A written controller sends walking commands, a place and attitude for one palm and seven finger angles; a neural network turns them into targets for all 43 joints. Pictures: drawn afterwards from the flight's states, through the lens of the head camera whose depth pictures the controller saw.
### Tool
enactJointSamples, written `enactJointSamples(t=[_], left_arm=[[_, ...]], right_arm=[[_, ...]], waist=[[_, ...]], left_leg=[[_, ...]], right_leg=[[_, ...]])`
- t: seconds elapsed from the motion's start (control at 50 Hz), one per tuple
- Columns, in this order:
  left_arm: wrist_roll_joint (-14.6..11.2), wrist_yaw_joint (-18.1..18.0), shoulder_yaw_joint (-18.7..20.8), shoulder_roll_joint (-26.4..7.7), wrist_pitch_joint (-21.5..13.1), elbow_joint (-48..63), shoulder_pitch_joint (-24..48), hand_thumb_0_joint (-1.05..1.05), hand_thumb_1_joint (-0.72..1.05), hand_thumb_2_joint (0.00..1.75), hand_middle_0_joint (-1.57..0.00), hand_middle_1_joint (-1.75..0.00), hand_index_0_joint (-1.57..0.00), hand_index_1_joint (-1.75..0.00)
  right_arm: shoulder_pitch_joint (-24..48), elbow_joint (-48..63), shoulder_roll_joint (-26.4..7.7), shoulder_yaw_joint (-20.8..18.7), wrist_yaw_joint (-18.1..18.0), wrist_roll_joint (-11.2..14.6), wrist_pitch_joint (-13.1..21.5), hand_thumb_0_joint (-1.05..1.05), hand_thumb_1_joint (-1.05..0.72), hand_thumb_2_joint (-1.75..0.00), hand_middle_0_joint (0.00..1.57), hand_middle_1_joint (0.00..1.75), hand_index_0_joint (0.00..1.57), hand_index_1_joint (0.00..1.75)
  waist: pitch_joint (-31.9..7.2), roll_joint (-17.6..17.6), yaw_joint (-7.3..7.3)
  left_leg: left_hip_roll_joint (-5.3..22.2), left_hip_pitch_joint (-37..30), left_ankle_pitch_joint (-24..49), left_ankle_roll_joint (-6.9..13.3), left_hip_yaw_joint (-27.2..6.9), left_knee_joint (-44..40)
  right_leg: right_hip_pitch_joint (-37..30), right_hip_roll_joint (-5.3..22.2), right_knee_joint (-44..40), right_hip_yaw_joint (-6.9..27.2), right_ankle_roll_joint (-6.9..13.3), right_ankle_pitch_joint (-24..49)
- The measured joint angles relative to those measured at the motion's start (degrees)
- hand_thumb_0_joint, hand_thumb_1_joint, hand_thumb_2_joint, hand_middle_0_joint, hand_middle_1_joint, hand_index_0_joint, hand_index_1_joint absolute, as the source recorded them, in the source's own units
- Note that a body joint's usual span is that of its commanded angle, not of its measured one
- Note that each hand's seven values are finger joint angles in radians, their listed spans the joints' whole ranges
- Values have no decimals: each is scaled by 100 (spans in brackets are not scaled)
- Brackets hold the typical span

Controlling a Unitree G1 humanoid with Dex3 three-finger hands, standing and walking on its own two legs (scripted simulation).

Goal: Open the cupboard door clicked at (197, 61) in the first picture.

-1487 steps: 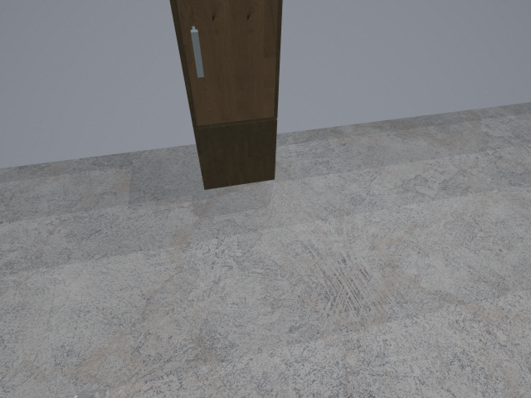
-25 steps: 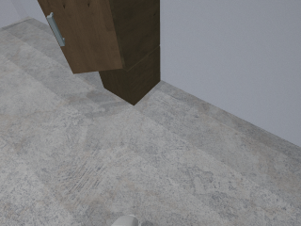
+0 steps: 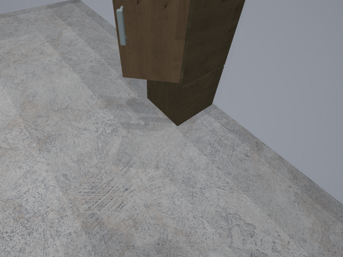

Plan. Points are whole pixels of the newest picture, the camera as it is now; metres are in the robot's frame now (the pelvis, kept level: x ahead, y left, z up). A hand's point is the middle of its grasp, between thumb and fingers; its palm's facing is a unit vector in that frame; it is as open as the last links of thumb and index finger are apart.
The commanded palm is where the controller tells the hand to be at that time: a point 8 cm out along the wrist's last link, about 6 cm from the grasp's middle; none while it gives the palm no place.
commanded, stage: take the last steps up to it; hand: left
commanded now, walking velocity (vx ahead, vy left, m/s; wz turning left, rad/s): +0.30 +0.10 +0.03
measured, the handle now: (122, 26) +1.05 +0.33 -0.02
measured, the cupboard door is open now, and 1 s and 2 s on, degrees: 45 45 45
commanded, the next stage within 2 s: come to a stop and stand still in 1.16 s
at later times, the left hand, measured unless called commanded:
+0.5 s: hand (128, 194) +0.30 +0.15 -0.17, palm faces +0.02 -0.99 -0.16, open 7.4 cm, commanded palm none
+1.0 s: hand (98, 204) +0.27 +0.24 -0.19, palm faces +0.13 -0.98 -0.14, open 7.4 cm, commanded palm none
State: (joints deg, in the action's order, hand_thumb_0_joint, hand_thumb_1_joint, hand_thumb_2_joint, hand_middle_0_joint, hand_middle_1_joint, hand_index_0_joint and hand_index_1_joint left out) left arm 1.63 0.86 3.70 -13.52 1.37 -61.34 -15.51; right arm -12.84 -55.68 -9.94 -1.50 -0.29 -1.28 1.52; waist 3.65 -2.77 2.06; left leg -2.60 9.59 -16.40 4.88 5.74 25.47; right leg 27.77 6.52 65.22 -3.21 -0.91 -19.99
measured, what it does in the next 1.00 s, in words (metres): walks ahead: right foot, then left foot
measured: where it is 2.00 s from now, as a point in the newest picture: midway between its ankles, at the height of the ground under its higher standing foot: (154, 207)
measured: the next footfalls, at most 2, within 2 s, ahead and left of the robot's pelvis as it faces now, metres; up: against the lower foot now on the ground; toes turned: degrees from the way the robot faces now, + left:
right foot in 0.42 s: +0.25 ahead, -0.08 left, +0.00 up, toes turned -4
left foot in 0.92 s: +0.51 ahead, +0.20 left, +0.00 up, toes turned +4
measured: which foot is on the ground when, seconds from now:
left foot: down 0.00-0.42, up 0.44-0.90, down 0.92-1.00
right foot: up 0.00-0.40, down 0.42-0.92, up 0.94-1.00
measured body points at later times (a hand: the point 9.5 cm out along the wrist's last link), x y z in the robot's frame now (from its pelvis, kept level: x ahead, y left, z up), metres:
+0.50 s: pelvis +0.18 -0.01 -0.01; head +0.22 -0.01 +0.43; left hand +0.30 +0.21 -0.15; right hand +0.06 -0.20 -0.17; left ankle +0.04 +0.08 -0.66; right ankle +0.21 -0.07 -0.74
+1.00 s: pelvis +0.37 +0.08 -0.02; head +0.40 +0.10 +0.43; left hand +0.27 +0.29 -0.18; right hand +0.54 -0.13 -0.14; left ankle +0.43 +0.17 -0.74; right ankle +0.25 -0.05 -0.67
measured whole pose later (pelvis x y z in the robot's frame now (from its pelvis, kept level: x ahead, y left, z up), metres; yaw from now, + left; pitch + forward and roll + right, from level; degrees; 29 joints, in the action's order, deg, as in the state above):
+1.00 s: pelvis +0.37 +0.08 -0.02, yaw +0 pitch -1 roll +0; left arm 0.9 -0.3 1.7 -8.9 -1.0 -66.2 -23.3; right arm -2.5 -53.9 -9.9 -1.6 0.3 -1.6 3.2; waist 5.5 -2.4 4.6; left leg 0.5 20.9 -13.2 4.2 7.9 35.2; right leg 16.5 4.3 63.0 -2.0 1.0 -27.9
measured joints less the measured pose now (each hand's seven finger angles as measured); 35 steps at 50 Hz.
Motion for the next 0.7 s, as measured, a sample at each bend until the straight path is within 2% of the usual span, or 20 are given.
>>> enactJointSamples(t=[0.1, 0.2, 0.3, 0.38, 0.42, 0.44, 0.48, 0.52, 0.56, 0.62, 0.7], left_arm=[[-18, -20, -54, 68, -108, 177, 389, 1, 91, 90, -19, -30, -20, -30], [-34, -23, -118, 197, -107, 264, 779, 1, 91, 90, -19, -30, -20, -30], [-52, -1, -184, 363, -98, 374, 1160, 1, 91, 90, -19, -30, -20, -30], [-67, 7, -241, 501, -181, 572, 1374, 1, 91, 90, -19, -30, -20, -30], [-64, -4, -242, 530, -342, 693, 1368, 1, 91, 90, -20, -30, -20, -30], [-75, -27, -229, 561, -420, 727, 1347, 1, 91, 90, -20, -30, -20, -30], [-114, -73, -217, 612, -470, 734, 1193, 0, 91, 90, -20, -30, -20, -30], [-120, -128, -194, 637, -478, 634, 940, 0, 91, 90, -20, -30, -20, -30], [-201, -229, -26, 609, -566, 553, 677, -2, 93, 90, -20, -30, -21, -30], [-140, -240, 41, 389, -646, 388, 372, -4, 96, 90, -20, -30, -21, -30], [-100, -167, -51, 302, -638, 55, -65, -3, 95, 90, -20, -30, -20, -30]], right_arm=[[-534, -350, 184, 89, -39, 27, 90, 1, -91, -90, 20, 30, 20, 30], [-1048, -667, 341, 132, -82, 15, 114, 1, -91, -90, 20, 30, 20, 30], [-1464, -921, 409, 155, -131, -21, 144, 1, -91, -90, 20, 30, 20, 30], [-1698, -1142, 402, 153, -148, -9, 125, 1, -91, -90, 20, 30, 20, 30], [-1788, -1254, 447, 124, -130, 53, 81, 1, -91, -90, 21, 30, 20, 30], [-1720, -1284, 442, 94, -114, 86, 30, 1, -91, -90, 21, 30, 20, 30], [-1508, -1240, 387, 14, -78, 80, -82, 1, -91, -90, 21, 30, 20, 30], [-1219, -1109, 311, -42, -42, 39, -152, 1, -91, -90, 21, 30, 20, 30], [-920, -915, 260, -78, -10, 4, -160, 1, -91, -90, 20, 30, 20, 30], [-478, -637, 183, -140, 33, -22, -139, 1, -91, -90, 20, 30, 20, 29], [119, -366, 13, -195, 95, -16, -134, 1, -92, -90, 20, 29, 20, 29]], waist=[[-23, 106, -90], [-5, 160, -253], [80, 214, -500], [172, 319, -598], [193, 260, -549], [252, 290, -523], [306, 361, -512], [264, 380, -504], [180, 352, -472], [54, 307, -350], [-31, 321, -187]], left_leg=[[-152, -593, 204, 111, -112, -800], [-272, -1054, 82, 134, -177, -1105], [-350, -1406, -241, 112, -214, -1113], [-284, -1549, -742, 29, -215, -688], [-262, -1189, -1074, -90, -178, 464], [-196, -765, -1217, -182, -193, 1571], [-52, 116, -1136, -268, -316, 3420], [200, 858, -679, -343, -365, 4116], [478, 1438, -311, -446, -428, 4025], [777, 1991, 81, -597, -474, 3396], [899, 2294, 472, -719, -465, 2646]], right_leg=[[493, -66, -149, 50, -44, 529], [572, -143, -796, -61, -2, 743], [374, -285, -1620, -196, 164, 744], [-153, -537, -2460, -339, 390, 594], [-612, -596, -2899, -326, 596, 645], [-656, -626, -2782, -358, 643, 465], [-866, -690, -2816, -439, 640, 294], [-1145, -744, -3182, -467, 558, 377], [-1404, -790, -3617, -468, 554, 493], [-1739, -804, -4126, -428, 556, 591], [-2159, -749, -4507, -340, 449, 547]])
